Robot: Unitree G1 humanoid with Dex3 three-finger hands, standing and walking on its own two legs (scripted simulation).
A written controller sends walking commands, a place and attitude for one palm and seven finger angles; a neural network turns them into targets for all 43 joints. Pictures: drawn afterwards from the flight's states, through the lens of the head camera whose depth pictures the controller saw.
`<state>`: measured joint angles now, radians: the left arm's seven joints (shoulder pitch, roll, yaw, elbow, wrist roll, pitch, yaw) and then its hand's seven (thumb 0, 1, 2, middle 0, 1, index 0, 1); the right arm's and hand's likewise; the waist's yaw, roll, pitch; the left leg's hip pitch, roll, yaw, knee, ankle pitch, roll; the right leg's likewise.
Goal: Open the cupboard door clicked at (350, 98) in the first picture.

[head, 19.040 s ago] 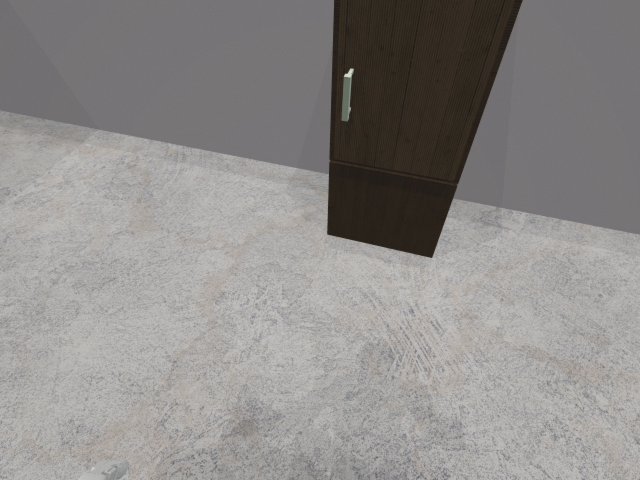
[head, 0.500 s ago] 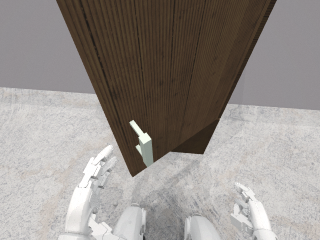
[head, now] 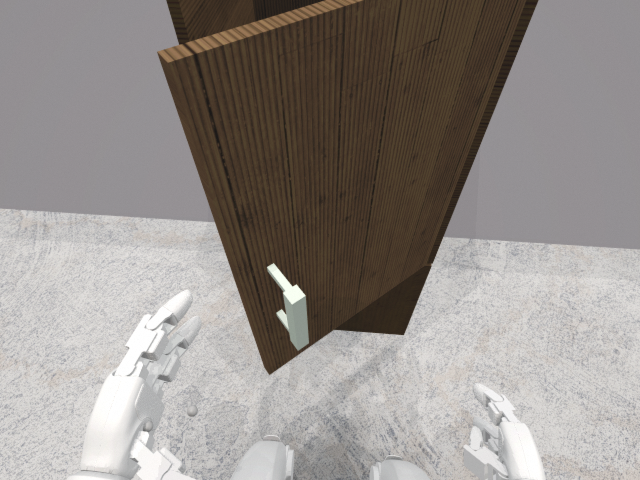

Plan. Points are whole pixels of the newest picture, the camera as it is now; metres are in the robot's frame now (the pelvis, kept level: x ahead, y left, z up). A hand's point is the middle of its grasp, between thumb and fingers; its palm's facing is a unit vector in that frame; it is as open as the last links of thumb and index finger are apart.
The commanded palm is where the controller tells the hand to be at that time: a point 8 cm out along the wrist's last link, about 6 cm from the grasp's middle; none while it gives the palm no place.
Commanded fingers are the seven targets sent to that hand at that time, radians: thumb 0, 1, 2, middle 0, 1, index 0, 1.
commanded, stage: draw the hand back to the body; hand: left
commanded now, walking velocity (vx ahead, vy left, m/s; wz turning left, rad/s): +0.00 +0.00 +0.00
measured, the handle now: (288, 309) +0.33 +0.07 +0.01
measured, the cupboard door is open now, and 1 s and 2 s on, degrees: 41 41 41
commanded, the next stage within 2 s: step back with the hand held close in 1.26 s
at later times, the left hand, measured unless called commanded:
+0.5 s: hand (69, 356) +0.21 +0.23 +0.16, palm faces +0.25 -0.89 -0.39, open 13.6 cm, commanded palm +0.17 +0.27 +0.20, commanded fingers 0.00 0.27 0.63 -0.18 -0.30 -0.18 -0.30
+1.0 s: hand out of the picture +0.24 +0.28 +0.27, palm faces +0.46 -0.79 -0.40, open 8.0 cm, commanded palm +0.19 +0.31 +0.27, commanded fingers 0.00 0.90 0.90 -0.20 -0.30 -0.20 -0.30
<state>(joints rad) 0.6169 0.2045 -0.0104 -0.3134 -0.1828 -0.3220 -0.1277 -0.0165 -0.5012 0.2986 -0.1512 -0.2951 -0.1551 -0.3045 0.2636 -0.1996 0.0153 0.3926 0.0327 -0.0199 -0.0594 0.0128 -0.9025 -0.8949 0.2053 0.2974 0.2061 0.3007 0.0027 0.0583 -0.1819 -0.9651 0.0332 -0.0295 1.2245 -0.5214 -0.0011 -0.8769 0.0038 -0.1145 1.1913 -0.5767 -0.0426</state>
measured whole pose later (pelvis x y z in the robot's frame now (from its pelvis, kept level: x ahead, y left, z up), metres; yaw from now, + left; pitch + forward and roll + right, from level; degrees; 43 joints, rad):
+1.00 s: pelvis +0.04 +0.02 +0.10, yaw -1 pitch -3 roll +0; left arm 0.46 0.35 0.35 -0.42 -0.07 -0.05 0.13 0.00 0.77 0.85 -0.20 -0.30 -0.21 -0.31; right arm 0.20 -0.23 0.03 0.60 0.01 -0.09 -0.08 0.01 -0.90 -0.89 0.21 0.30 0.21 0.30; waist 0.07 0.07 -0.01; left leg -0.15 0.00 0.04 0.48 -0.27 0.02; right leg -0.09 0.00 -0.04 0.44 -0.29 0.00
